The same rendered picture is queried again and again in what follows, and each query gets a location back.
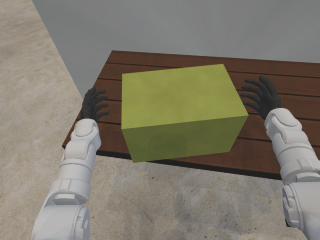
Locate table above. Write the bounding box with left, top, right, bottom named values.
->
left=62, top=50, right=320, bottom=227

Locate carton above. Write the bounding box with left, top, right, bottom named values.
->
left=121, top=64, right=249, bottom=163

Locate robot right hand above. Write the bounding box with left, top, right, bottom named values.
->
left=240, top=75, right=281, bottom=120

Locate left robot upper arm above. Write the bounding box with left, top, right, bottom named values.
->
left=32, top=205, right=90, bottom=240

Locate right robot upper arm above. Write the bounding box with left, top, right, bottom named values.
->
left=282, top=181, right=320, bottom=240

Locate left robot forearm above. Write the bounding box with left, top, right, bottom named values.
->
left=30, top=118, right=102, bottom=240

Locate robot left hand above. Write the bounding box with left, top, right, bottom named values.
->
left=80, top=87, right=109, bottom=122

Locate right robot forearm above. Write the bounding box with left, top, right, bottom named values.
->
left=264, top=108, right=320, bottom=186

